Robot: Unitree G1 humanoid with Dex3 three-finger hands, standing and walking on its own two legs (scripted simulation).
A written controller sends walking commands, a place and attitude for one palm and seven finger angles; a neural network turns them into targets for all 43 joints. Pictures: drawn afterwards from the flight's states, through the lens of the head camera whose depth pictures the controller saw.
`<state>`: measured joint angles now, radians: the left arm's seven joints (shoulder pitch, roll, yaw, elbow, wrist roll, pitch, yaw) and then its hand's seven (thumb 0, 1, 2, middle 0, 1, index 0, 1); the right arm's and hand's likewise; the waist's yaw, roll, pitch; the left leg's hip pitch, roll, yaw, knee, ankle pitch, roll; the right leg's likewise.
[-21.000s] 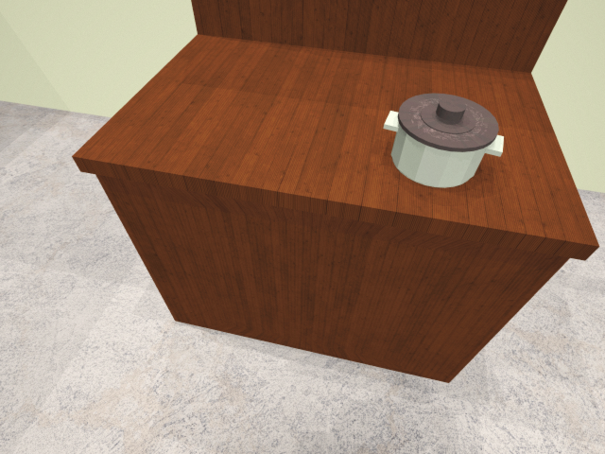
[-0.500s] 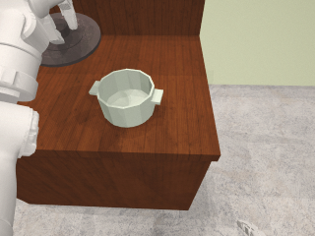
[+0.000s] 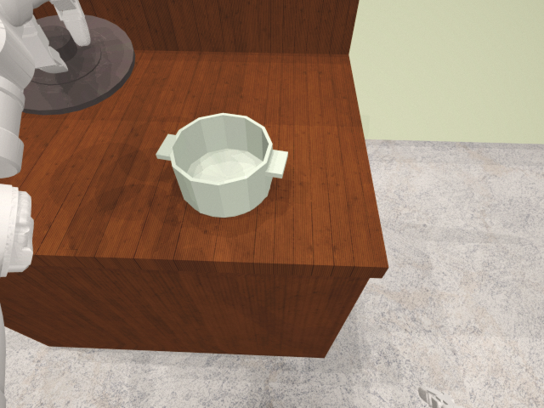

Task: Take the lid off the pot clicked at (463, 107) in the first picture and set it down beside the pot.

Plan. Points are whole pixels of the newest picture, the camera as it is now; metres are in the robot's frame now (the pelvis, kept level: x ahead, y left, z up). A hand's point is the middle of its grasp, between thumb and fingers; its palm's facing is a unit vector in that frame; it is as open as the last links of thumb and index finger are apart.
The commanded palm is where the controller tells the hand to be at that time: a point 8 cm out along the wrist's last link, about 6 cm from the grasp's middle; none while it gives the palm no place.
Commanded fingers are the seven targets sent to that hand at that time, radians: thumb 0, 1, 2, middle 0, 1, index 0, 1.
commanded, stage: move the lid sideways beside the pot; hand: left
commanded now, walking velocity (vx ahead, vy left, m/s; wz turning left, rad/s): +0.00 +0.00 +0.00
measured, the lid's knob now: (53, 44) +0.50 +0.28 +0.26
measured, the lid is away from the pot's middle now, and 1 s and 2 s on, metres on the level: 0.19 0.24 0.23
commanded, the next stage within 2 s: lower the lid onto the table in 0.64 s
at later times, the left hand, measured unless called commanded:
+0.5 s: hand out of the picture +0.45 +0.32 +0.28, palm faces -0.18 -0.07 -0.98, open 7.4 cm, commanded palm +0.45 +0.32 +0.36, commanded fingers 0.00 0.67 0.93 -0.86 -1.01 -0.88 -1.02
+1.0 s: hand out of the picture +0.45 +0.32 +0.27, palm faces -0.23 -0.11 -0.97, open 7.4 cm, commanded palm +0.45 +0.31 +0.34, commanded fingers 0.00 0.67 0.93 -0.86 -1.01 -0.88 -1.02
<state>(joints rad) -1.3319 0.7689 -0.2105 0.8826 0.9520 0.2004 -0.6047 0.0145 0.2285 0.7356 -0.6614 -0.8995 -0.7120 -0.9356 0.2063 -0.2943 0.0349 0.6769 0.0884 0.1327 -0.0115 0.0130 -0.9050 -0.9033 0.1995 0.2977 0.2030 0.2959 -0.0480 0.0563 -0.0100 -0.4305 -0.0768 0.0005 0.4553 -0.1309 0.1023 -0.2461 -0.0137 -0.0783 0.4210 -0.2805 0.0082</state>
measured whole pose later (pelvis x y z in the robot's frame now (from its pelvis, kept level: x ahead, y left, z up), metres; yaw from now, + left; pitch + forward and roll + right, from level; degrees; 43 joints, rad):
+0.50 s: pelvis +0.00 +0.00 +0.00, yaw +0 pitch +7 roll -2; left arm -1.32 0.90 -0.15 0.92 0.97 0.12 -0.61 0.01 0.23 0.74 -0.66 -0.90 -0.71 -0.94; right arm 0.23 -0.30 0.04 0.68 0.09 0.15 -0.03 0.01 -0.90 -0.90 0.20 0.30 0.20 0.30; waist -0.05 0.05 0.00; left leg -0.44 -0.07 0.00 0.46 -0.14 0.10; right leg -0.25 -0.01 -0.08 0.41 -0.27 0.01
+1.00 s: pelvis -0.01 +0.00 +0.00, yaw +0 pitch +6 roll -3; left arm -1.37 0.86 -0.20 1.03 0.98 0.16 -0.61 0.01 0.23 0.74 -0.66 -0.90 -0.71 -0.93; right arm 0.23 -0.30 0.04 0.70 0.10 0.12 -0.03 0.01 -0.90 -0.90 0.20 0.30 0.20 0.30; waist -0.05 0.05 0.00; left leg -0.45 -0.07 -0.01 0.48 -0.13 0.10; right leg -0.25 0.00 -0.09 0.42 -0.27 0.00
